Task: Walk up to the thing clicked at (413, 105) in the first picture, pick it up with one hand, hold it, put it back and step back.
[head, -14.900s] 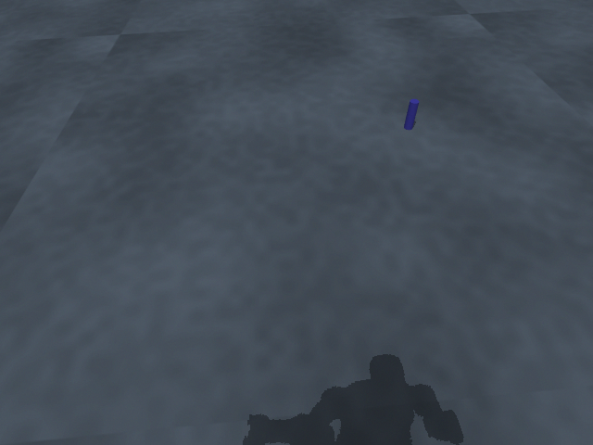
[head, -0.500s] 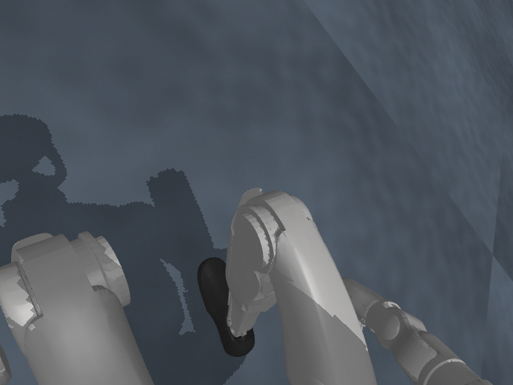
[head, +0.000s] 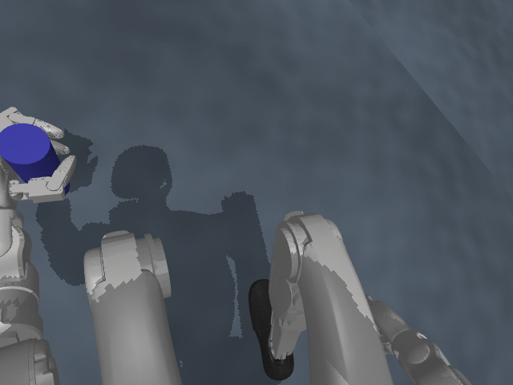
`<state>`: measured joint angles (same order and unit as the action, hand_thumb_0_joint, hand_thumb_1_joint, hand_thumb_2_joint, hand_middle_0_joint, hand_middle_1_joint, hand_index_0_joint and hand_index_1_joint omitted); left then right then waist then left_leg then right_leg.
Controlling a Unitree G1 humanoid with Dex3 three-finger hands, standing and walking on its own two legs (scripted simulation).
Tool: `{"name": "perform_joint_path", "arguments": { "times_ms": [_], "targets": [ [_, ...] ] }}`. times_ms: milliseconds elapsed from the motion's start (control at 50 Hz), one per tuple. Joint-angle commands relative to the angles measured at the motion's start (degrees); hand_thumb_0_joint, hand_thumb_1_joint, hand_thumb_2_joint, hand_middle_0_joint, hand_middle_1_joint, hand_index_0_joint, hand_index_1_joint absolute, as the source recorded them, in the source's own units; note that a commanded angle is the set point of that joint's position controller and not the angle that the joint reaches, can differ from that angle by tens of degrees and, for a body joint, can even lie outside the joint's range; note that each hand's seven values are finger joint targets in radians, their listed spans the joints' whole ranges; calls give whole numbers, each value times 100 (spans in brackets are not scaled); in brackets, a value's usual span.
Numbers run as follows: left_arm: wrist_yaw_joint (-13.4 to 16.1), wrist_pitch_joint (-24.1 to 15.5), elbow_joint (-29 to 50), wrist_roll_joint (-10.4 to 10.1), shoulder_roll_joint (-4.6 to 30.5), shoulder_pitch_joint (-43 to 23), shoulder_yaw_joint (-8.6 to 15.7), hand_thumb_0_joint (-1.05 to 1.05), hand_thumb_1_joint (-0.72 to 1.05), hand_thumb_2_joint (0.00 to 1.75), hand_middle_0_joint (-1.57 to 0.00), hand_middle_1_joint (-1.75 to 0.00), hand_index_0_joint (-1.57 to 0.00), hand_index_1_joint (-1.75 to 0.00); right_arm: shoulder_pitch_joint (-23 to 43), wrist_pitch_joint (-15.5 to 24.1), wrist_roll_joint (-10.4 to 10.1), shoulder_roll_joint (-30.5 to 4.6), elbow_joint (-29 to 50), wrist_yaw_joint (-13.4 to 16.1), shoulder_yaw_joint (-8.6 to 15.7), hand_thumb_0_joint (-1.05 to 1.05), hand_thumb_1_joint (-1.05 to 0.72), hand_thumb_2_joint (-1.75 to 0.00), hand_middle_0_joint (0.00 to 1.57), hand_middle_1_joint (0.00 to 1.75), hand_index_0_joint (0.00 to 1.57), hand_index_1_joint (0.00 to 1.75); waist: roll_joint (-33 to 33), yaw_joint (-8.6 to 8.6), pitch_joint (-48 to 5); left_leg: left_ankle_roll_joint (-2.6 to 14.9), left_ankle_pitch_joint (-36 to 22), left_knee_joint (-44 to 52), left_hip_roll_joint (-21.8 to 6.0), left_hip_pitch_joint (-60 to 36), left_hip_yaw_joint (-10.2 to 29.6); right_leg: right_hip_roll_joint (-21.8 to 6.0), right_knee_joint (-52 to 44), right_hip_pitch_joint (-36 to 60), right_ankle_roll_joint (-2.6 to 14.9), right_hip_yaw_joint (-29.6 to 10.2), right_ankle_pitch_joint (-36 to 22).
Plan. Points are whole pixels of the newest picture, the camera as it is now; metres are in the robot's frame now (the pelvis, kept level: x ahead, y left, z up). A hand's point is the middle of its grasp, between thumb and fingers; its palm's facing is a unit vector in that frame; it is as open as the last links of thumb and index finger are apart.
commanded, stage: settle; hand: left
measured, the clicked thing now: (40, 168) +0.42 +0.29 -0.10
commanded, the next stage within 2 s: lift in 1.14 s
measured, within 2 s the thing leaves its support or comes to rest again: neither
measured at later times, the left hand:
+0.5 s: hand (44, 132) +0.43 +0.27 -0.01, palm faces +0.20 -0.98 -0.06, open 6.8 cm
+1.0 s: hand (33, 118) +0.43 +0.27 +0.03, palm faces +0.21 -0.98 -0.06, open 6.8 cm
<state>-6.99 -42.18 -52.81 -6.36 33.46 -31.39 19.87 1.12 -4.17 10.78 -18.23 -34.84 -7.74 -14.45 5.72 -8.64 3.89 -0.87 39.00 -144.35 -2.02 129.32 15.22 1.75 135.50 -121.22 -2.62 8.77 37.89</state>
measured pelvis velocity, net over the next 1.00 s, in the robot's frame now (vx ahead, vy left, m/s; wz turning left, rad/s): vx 0.01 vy -0.01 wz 0.12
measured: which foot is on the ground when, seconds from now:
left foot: down 0.00-1.00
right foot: down 0.00-1.00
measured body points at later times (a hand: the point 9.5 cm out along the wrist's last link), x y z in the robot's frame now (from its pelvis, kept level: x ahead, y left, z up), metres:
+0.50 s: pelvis +0.02 -0.01 +0.04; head +0.22 +0.06 +0.43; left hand +0.41 +0.32 +0.00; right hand +0.19 -0.27 -0.08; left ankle +0.08 +0.13 -0.28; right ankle +0.12 -0.13 -0.28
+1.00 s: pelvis +0.01 -0.01 +0.06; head +0.21 +0.06 +0.46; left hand +0.41 +0.32 +0.04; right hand +0.18 -0.26 -0.06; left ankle +0.08 +0.13 -0.28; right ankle +0.12 -0.13 -0.28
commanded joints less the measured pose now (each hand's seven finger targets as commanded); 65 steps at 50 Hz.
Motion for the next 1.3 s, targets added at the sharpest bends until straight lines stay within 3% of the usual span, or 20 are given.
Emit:
{"name": "perform_joint_path", "arguments": {
  "times_ms": [0, 20, 40, 60, 100, 160, 320, 360, 440, 480, 640, 680, 720, 760, 960, 1000, 1080, 1140, 1240, 1280],
  "targets": [
    [-44, -210, 1421, -182, 858, -1717, 136, 0, 50, 127, -132, -139, -132, -140, -576, 1, -190, -1500, 240, 148, 773, 0, -88, -89, 20, 30, 20, 30, -2269, -230, -3705, 96, -100, 2006, -3, -2468, -625, 189, -1236, 1303, 463, 334, -684],
    [-47, -227, 1910, -185, 996, -2030, 238, 0, 49, 127, -132, -139, -132, -140, -644, 7, -211, -1472, 189, 160, 835, 0, -88, -89, 20, 30, 20, 30, -2273, -160, -3851, 103, -122, 2017, -2, -2474, -645, 191, -1238, 1332, 475, 302, -708],
    [-71, -129, 1389, -178, 705, -1611, 95, 0, 49, 127, -133, -140, -132, -141, -633, 6, -238, -1442, 211, 171, 842, 0, -88, -89, 20, 30, 20, 30, -2167, -194, -3797, 102, -180, 2042, 10, -2482, -674, 168, -1261, 1328, 470, 272, -730],
    [-80, -156, 1844, -189, 1004, -2030, 301, 0, 47, 126, -132, -138, -131, -140, -716, 3, -270, -1430, 163, 198, 903, 0, -87, -89, 20, 30, 20, 30, -2204, -140, -3941, 104, -230, 2041, 0, -2531, -685, 171, -1265, 1311, 482, 239, -757],
    [-150, -55, 1709, -208, 963, -1678, 376, 0, 47, 125, -130, -137, -130, -138, -793, -22, -322, -1408, 172, 230, 972, 0, -88, -89, 20, 30, 20, 30, -2155, -39, -4058, 118, -376, 2097, 12, -2576, -735, 145, -1332, 1438, 474, 186, -845],
    [-315, 77, 1556, -286, 591, -1507, 178, 0, 45, 125, -130, -137, -130, -138, -838, -7, -401, -1304, 173, 270, 1049, 0, -88, -89, 20, 30, 20, 30, -1914, -73, -4155, 156, -392, 2123, 44, -2477, -846, 126, -1441, 1529, 458, 104, -820],
    [-488, 313, 2074, -383, 812, -1681, 567, 0, 40, 125, -130, -137, -129, -138, -1051, 37, -556, -1194, 195, 394, 1264, 0, -89, -90, 20, 30, 20, 30, -1729, 179, -4877, 200, -892, 2192, 32, -2733, -1026, 65, -1654, 2067, 420, -109, -1186],
    [-502, 398, 1618, -405, 420, -1402, 471, 0, 43, 126, -129, -137, -129, -138, -1036, 81, -585, -1145, 231, 414, 1290, 0, -89, -90, 20, 30, 20, 30, -1404, 106, -4624, 229, -832, 2199, 35, -2473, -1048, 60, -1752, 2128, 393, -129, -1158],
    [-504, 356, 2196, -348, 752, -1752, 628, 0, 40, 126, -130, -138, -130, -139, -1055, 95, -617, -1117, 237, 473, 1378, 0, -89, -90, 20, 30, 20, 30, -1572, 202, -4867, 241, -833, 2339, 23, -2667, -1104, 34, -1860, 2235, 404, -209, -1107],
    [-521, 400, 2074, -327, 531, -1644, 482, 0, 39, 126, -131, -138, -130, -139, -1041, 119, -624, -1077, 228, 488, 1406, 0, -89, -90, 20, 30, 20, 30, -1582, 181, -4812, 225, -841, 2418, 15, -2805, -1103, 33, -1866, 2116, 424, -216, -1058],
    [-508, 448, 2007, -261, 483, -1912, 525, 0, 35, 130, -134, -141, -133, -143, -1130, 187, -609, -986, 105, 521, 1485, 0, -89, -90, 20, 30, 20, 30, -1487, 174, -4751, 243, -734, 2549, 17, -2828, -1168, 20, -2078, 2224, 421, -312, -926],
    [-569, 495, 1661, -257, 208, -1809, 334, 0, 36, 128, -133, -139, -132, -141, -1061, 221, -626, -1004, 132, 526, 1507, 0, -89, -90, 20, 30, 20, 30, -1417, 94, -4560, 243, -645, 2606, 22, -2841, -1164, 17, -2109, 2013, 439, -275, -843],
    [-543, 496, 1776, -199, 503, -1934, 560, 0, 36, 128, -133, -138, -131, -141, -1142, 212, -620, -1030, 118, 545, 1545, 0, -89, -90, 20, 30, 20, 30, -1498, 217, -4722, 234, -692, 2662, 24, -3000, -1182, 4, -2149, 2087, 446, -288, -861],
    [-555, 524, 1746, -187, 322, -1901, 400, 0, 36, 128, -133, -139, -132, -141, -1145, 213, -636, -1008, 169, 528, 1544, 0, -89, -90, 20, 30, 20, 30, -1557, 208, -4730, 216, -713, 2761, 42, -3086, -1183, -9, -2145, 2047, 466, -262, -829],
    [-558, 462, 1646, -202, 258, -2214, 444, 0, 37, 132, -135, -142, -134, -144, -1244, 256, -667, -957, 77, 542, 1565, 0, -89, -90, 20, 30, 20, 30, -1563, 131, -4738, 206, -700, 2929, 64, -3316, -1159, -41, -2186, 1895, 478, -282, -800],
    [-542, 432, 1758, -181, 454, -2359, 555, 0, 39, 132, -134, -140, -133, -142, -1271, 274, -659, -971, 36, 543, 1578, 0, -89, -90, 20, 30, 20, 30, -1603, 202, -4860, 202, -700, 2927, 66, -3380, -1180, -45, -2181, 1931, 483, -305, -793],
    [-556, 463, 1296, -167, 224, -2213, 453, 0, 41, 132, -132, -139, -131, -141, -1301, 275, -647, -946, 17, 540, 1578, 0, -89, -90, 20, 30, 20, 30, -1402, 140, -4705, 237, -643, 2899, 86, -3157, -1246, -58, -2291, 2052, 452, -346, -774],
    [-522, 426, 1470, -144, 472, -2418, 593, 0, 39, 132, -132, -138, -131, -140, -1319, 278, -651, -930, 26, 551, 1588, 0, -88, -90, 20, 30, 20, 30, -1353, 224, -4805, 244, -579, 2920, 90, -3093, -1290, -50, -2361, 2177, 444, -396, -673],
    [-511, 433, 1014, -150, 146, -2190, 458, 0, 40, 124, -135, -141, -138, -139, -1321, 296, -655, -893, 23, 547, 1569, 0, -93, -90, 20, 30, 20, 30, -1103, 124, -4617, 273, -516, 2932, 100, -2893, -1305, -47, -2456, 2258, 420, -425, -599],
    [-490, 369, 1453, -121, 639, -2458, 729, 0, 34, 121, -130, -139, -132, -138, -1359, 285, -654, -913, -10, 558, 1610, 0, -92, -90, 20, 30, 20, 30, -1373, 288, -4962, 252, -532, 2979, 96, -3120, -1327, -46, -2428, 2332, 446, -460, -596]
  ]
}}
